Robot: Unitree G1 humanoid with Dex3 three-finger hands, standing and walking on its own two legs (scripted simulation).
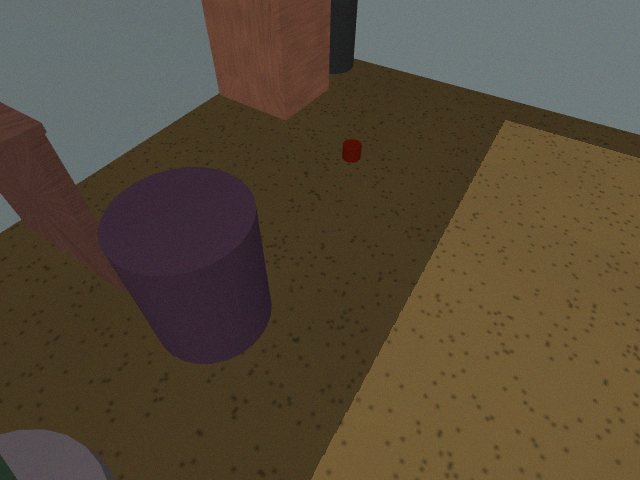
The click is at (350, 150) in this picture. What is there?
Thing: low tin
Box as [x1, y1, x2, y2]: [342, 139, 361, 162]
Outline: 349,139 343,142 342,157 346,161 353,162 359,159 361,144 357,140
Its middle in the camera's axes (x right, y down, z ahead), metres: +0.16 -0.48 +2.04
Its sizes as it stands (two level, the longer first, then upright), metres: 0.097 0.097 0.077
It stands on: the floor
